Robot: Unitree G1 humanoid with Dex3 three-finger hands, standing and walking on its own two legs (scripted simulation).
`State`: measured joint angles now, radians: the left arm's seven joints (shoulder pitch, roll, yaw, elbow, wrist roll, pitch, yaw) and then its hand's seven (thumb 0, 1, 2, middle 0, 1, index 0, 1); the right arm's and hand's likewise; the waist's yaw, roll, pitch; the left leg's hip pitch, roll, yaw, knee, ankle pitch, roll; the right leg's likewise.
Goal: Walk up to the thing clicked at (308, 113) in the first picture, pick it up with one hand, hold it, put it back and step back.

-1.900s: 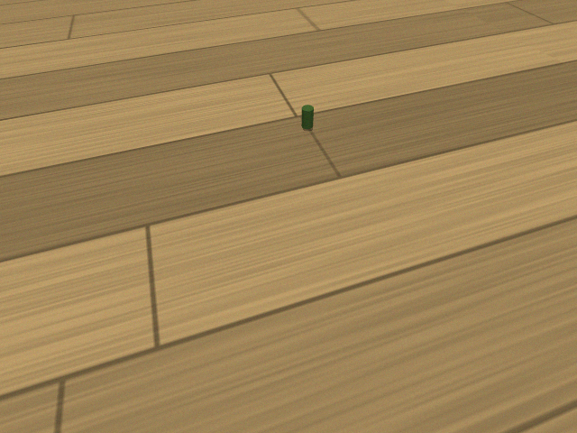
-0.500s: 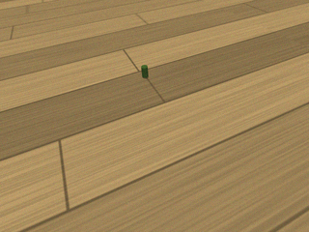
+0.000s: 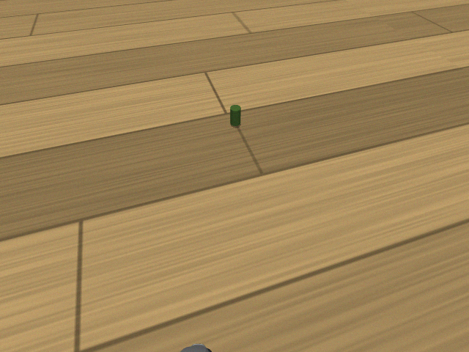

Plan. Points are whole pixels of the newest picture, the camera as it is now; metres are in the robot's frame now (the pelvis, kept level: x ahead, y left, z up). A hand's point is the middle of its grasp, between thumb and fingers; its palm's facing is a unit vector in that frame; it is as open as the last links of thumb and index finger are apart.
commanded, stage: walk up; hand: left
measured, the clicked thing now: (235, 115) +1.62 +0.15 -0.70
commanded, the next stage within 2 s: none
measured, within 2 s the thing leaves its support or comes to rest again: neither
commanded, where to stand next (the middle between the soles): +1.24 -0.02 m, yaw -4 degrees
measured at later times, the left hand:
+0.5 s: hand (156, 224) +0.40 +0.24 -0.12, palm faces -0.07 -0.91 -0.42, open 7.4 cm
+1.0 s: hand (155, 182) +0.56 +0.30 -0.16, palm faces -0.09 -0.94 -0.34, open 7.4 cm
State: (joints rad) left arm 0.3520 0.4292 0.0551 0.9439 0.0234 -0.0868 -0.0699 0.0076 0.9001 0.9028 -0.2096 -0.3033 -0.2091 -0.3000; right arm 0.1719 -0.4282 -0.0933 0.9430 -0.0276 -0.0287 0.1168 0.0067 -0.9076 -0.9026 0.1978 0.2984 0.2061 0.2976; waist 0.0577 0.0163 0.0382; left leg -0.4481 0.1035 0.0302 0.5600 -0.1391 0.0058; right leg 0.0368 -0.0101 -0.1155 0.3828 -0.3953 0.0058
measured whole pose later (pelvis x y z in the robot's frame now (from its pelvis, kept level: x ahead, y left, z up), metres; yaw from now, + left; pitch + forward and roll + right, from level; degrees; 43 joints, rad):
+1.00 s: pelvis +0.52 +0.02 +0.00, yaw -3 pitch -2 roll +0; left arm 0.33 0.46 0.03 0.95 0.00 -0.06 -0.05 0.01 0.91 0.90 -0.20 -0.30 -0.20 -0.30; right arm 0.22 -0.39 -0.06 0.86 0.00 -0.09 0.06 0.00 -0.91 -0.90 0.20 0.30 0.21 0.30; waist 0.01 -0.07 0.07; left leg -0.30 0.03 0.12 0.57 -0.23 0.04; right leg -0.40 -0.05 0.03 1.10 -0.36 -0.04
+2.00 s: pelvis +0.93 +0.02 +0.01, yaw -4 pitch -3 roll +0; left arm 0.29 0.44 0.04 0.92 0.01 -0.04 -0.06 0.01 0.91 0.90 -0.20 -0.30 -0.20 -0.30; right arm 0.32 -0.39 -0.05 0.86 -0.01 -0.09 0.04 0.00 -0.90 -0.90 0.20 0.30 0.21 0.30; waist -0.01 -0.06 0.08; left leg -0.18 0.02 0.12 0.49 -0.26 0.03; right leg -0.51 -0.09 0.00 0.92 -0.30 -0.01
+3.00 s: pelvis +1.17 +0.00 -0.01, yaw -4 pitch -3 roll +0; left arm 0.18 0.38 0.00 1.01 0.01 -0.01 -0.01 0.01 0.91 0.90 -0.20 -0.30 -0.20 -0.30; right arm 0.15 -0.37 -0.01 0.96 0.01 -0.01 0.01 0.00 -0.91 -0.90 0.20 0.30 0.21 0.30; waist 0.00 0.01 0.09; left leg -0.31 0.05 0.06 0.67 -0.30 -0.01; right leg -0.34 -0.05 -0.02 0.67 -0.28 0.02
